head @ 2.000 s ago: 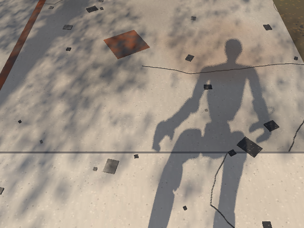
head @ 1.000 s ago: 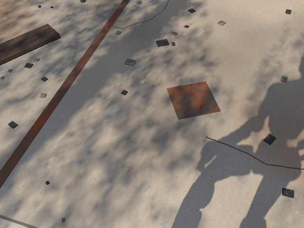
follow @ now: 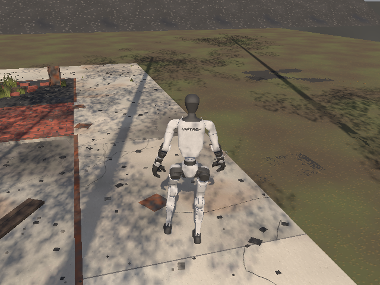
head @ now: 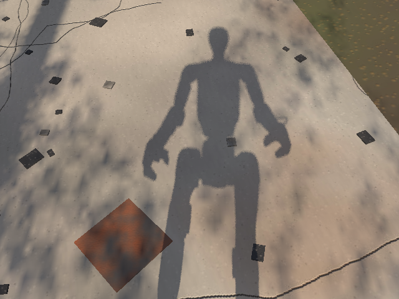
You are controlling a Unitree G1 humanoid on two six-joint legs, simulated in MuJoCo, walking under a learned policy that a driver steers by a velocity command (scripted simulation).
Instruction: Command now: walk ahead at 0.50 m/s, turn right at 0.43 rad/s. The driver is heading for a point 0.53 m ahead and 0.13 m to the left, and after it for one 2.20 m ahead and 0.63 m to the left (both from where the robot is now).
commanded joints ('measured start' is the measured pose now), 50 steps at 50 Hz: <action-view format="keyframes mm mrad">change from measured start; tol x32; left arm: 1 -29 156 40 -65 -1 -25 23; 50 -238 127 21 -60 30 18 47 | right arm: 1 4 -57 -12 -46 -6 6 0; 50 184 -75 -34 -131 20 161 -40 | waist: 1 -24 -79 -79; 14 -26 -124 -76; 17 -69 293 -380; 50 -45 -160 -153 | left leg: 1 -29 3 14 -158 170 -32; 15 352 -120 93 -540 231 154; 18 941 218 -715 -732 -164 361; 30 343 -38 -157 -737 638 230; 38 442 -70 -322 -437 438 128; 40 81 -275 -162 49 -497 29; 50 94 -52 19 14 -142 -59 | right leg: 1 52 -238 201 -181 258 -167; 9 171 -288 189 -154 123 -116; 15 261 -252 62 218 697 -30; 18 -468 -56 94 906 -377 82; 37 -126 -56 61 49 182 125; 40 500 -535 486 89 875 -172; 44 150 -394 296 -36 242 -114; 50 42 -364 94 -122 237 -155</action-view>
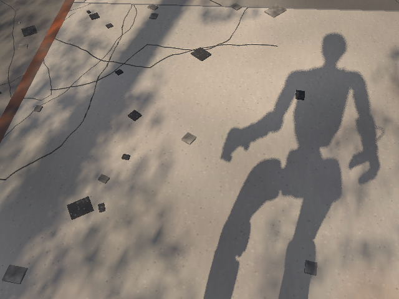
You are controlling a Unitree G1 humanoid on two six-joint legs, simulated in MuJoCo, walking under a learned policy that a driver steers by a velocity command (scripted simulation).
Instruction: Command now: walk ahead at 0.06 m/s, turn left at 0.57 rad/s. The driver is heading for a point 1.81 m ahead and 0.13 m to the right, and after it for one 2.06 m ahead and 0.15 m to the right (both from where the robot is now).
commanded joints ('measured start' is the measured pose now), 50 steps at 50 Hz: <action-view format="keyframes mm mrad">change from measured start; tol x16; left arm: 1 -28 168 50 -49 -6 -5 10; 50 81 139 13 279 -35 13 16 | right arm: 1 52 -43 -8 -70 -7 -6 7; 12 11 -203 -29 -112 -30 -8 21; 50 -35 -23 11 220 -13 -61 1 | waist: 1 0 -160 -176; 10 -31 -132 -163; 12 34 277 -139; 29 -48 -141 -141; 50 14 -46 -31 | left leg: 1 37 51 10 -94 61 3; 9 289 0 96 -546 201 96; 11 471 142 -130 -752 436 182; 12 480 356 -374 -766 610 340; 22 385 189 -132 -723 635 305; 30 329 18 -34 -678 277 128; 47 341 17 -15 -690 333 111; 50 271 -22 18 -661 -98 136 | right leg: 1 150 -278 177 -161 163 -222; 9 131 -280 97 -70 83 -160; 13 -213 -40 35 516 -529 102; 17 -164 -56 79 620 -323 115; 24 14 -52 56 226 -279 120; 28 279 -136 146 -32 252 51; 31 140 -103 120 -20 -17 11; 47 142 -62 92 -35 -58 30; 50 89 -40 91 -33 -472 -9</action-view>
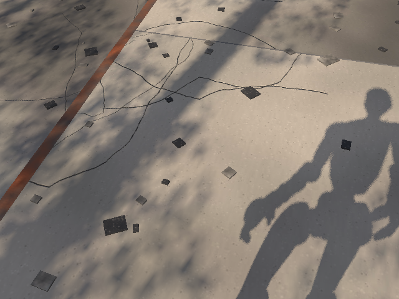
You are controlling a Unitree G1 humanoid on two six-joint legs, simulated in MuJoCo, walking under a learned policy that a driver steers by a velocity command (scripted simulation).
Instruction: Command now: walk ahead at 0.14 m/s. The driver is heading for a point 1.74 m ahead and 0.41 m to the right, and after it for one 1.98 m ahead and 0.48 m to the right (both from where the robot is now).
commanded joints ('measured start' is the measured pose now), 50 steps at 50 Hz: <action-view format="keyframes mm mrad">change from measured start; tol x32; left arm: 1 6 144 32 -31 -12 -7 10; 26 -322 82 15 -230 -32 -91 -70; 32 251 298 108 -90 -4 -76 -48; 50 186 174 50 -31 -16 -98 -21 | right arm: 1 -4 -117 -27 -30 11 -16 -9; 33 354 -1 18 59 16 -112 28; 50 -213 -50 -10 -129 18 -113 37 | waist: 1 6 -18 57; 27 -34 112 108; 33 128 -250 -418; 50 71 -29 55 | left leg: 1 -100 8 -26 -62 -370 48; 9 22 9 33 -13 -123 94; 12 441 352 -604 -285 -5 270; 26 171 242 -71 -426 333 155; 30 255 229 -2 -57 877 92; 34 -507 15 -116 892 -237 27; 50 -427 123 10 96 412 -16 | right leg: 1 -109 -36 68 -118 -393 -76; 9 -188 -210 320 -243 -363 -185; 15 -763 -56 64 683 -122 -77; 28 -296 1 -40 38 287 -76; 31 239 -8 -6 78 204 -157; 32 597 -275 440 13 -37 -302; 33 606 -374 802 -216 -215 -358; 39 -65 -197 257 -368 72 -238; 50 61 -168 77 -405 229 -212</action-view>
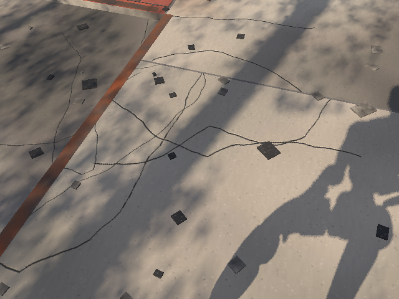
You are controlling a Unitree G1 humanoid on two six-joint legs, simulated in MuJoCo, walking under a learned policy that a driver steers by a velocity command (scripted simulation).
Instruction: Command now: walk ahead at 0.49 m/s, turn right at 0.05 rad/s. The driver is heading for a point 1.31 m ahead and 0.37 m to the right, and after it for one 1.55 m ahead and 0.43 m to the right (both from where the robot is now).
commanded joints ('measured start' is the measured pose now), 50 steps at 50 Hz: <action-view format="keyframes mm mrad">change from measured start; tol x32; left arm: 1 38 161 30 -29 -11 -1 9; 50 -101 174 77 -300 -10 73 38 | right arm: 1 -136 -35 6 -85 7 -17 18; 10 367 -253 -67 6 -13 -32 18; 50 -46 -76 -11 -144 -14 1 1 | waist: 1 13 -55 87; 10 -184 265 -461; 20 -59 36 32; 50 -39 -125 -111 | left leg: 1 45 -35 29 -104 44 -4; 8 608 -65 12 -190 -125 96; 10 1157 318 -647 -313 -319 294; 17 529 141 -53 -532 -156 173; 28 699 156 221 -528 2 150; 33 762 146 291 -128 578 91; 34 628 103 308 118 482 50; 36 -6 -183 67 718 -703 -35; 37 -125 -131 -48 752 -642 -9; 50 204 -123 16 -11 -38 -68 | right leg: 1 -70 -278 136 -79 146 -137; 8 -79 -240 151 413 464 -58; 11 -719 -93 189 1112 -357 24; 24 -641 -218 76 607 227 47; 33 -357 -54 -91 431 4 -78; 36 398 -418 881 144 -180 -388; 43 -183 -253 311 113 673 -223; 50 -199 -172 222 164 575 -122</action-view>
